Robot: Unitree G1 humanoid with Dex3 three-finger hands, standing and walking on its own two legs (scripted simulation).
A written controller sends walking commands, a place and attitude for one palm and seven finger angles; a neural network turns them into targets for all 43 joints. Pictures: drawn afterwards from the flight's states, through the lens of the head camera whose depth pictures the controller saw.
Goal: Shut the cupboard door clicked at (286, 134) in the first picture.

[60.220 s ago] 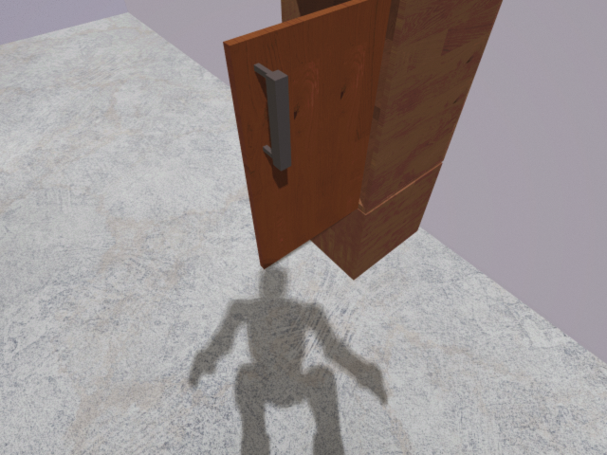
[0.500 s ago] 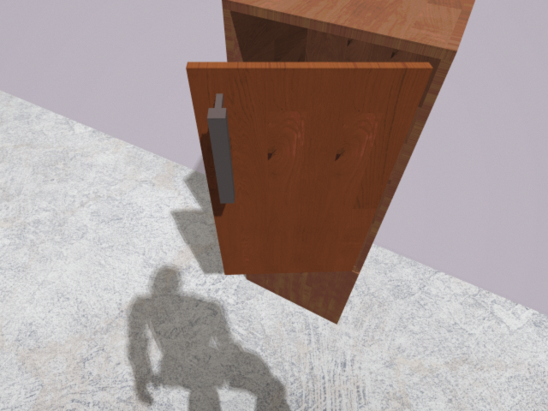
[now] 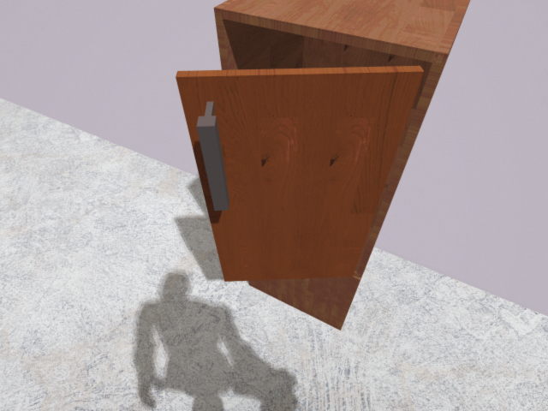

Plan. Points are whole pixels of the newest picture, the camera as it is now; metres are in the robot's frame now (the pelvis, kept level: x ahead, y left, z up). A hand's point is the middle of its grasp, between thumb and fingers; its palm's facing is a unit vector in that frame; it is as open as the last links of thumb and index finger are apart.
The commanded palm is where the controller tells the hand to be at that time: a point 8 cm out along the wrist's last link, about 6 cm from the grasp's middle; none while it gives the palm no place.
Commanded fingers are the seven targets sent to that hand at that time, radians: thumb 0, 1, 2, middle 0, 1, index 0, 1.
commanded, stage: shuffle to correct the standing spot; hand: left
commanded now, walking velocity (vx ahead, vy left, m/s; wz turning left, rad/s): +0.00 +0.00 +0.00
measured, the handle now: (216, 159) +0.47 +0.13 +0.12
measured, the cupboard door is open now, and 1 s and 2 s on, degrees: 30 30 30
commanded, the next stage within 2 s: come to a stop and stand still in 0.72 s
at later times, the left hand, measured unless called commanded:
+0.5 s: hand out of the picture +0.00 +0.13 -0.19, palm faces +0.10 -0.98 -0.19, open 7.3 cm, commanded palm none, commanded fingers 0.00 0.90 0.90 -0.20 -0.30 -0.20 -0.30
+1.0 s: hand out of the picture +0.05 +0.08 -0.18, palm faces +0.14 -0.96 -0.24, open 7.3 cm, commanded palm none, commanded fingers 0.00 0.90 0.90 -0.20 -0.30 -0.20 -0.30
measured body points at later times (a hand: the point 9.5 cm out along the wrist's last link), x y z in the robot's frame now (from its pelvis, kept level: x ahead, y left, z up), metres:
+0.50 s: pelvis +0.04 -0.04 -0.01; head +0.06 -0.04 +0.44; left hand -0.01 +0.18 -0.17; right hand +0.06 -0.27 -0.17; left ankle -0.01 +0.10 -0.74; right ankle -0.02 -0.12 -0.74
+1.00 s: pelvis +0.03 -0.12 -0.01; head +0.07 -0.12 +0.43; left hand +0.04 +0.13 -0.16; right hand +0.10 -0.36 -0.17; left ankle -0.02 +0.01 -0.70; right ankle +0.05 -0.22 -0.74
